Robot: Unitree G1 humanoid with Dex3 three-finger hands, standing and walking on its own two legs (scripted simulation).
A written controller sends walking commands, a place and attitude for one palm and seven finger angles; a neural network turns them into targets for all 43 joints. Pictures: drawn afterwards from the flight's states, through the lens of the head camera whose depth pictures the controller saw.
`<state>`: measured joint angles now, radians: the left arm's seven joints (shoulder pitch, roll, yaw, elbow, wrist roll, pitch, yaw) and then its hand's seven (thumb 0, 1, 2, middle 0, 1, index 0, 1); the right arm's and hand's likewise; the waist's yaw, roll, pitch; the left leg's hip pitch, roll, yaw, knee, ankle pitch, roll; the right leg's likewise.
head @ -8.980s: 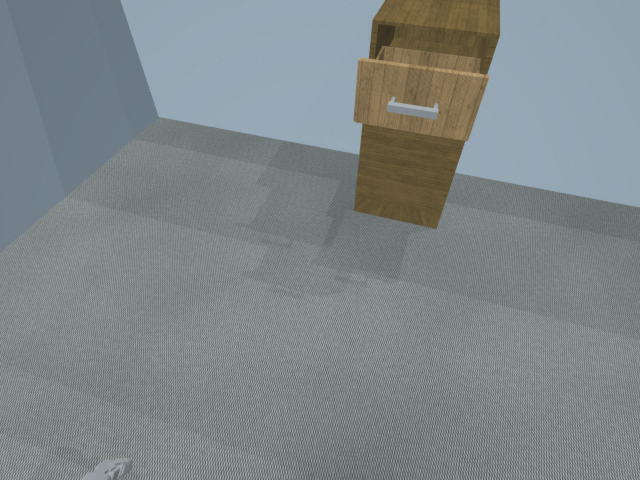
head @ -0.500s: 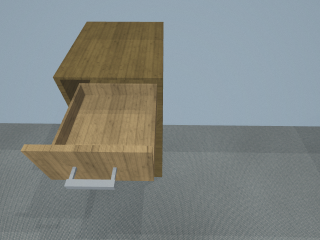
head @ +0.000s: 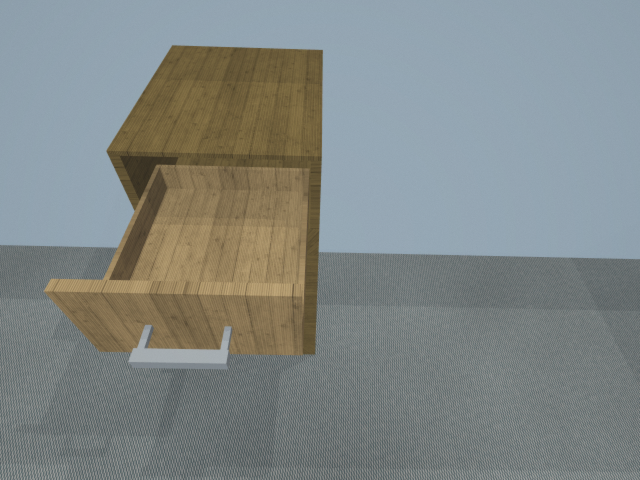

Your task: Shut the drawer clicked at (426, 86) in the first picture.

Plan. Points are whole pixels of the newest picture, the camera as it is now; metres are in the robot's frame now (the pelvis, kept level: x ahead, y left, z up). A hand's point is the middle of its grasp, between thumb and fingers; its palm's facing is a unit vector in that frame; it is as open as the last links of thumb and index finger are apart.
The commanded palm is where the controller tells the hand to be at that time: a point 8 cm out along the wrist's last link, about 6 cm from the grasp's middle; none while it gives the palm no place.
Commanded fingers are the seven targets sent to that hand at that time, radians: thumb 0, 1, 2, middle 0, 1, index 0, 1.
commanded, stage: come to a stop and stand still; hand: left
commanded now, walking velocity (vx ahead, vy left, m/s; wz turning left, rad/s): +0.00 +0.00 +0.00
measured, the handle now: (184, 345) +0.30 +0.22 -0.05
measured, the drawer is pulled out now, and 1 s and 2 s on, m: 0.29 0.29 0.28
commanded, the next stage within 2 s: look again from close up in 0.30 s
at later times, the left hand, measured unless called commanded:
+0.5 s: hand out of the picture -0.03 +0.16 -0.18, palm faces +0.03 -0.99 -0.15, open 7.4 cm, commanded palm none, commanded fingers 0.00 0.90 0.90 -0.20 -0.30 -0.20 -0.30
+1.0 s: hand out of the picture +0.01 +0.20 -0.17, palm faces +0.08 -0.98 -0.19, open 7.3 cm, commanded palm +0.09 +0.24 -0.07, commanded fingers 0.00 0.90 0.90 -0.26 -0.37 -0.26 -0.37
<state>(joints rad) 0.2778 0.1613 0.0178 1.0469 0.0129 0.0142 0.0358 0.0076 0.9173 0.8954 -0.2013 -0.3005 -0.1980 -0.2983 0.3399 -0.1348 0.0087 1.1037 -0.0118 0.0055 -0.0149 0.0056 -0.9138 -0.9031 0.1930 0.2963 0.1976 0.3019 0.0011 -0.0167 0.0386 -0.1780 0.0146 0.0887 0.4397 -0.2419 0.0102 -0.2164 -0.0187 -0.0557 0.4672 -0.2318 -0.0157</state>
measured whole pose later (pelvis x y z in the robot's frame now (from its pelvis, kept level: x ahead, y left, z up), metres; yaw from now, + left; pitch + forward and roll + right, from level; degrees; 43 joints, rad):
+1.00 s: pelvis +0.00 +0.03 +0.00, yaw +1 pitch -1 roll +0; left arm 0.36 0.15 0.00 0.90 -0.02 0.06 0.05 0.01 0.92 0.90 -0.20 -0.30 -0.20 -0.30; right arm 0.33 -0.15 0.02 1.04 0.01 -0.02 -0.01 0.01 -0.91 -0.90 0.20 0.30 0.20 0.30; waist -0.01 -0.01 0.03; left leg -0.20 -0.01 0.09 0.49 -0.27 0.05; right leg -0.22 -0.04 -0.05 0.48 -0.23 0.02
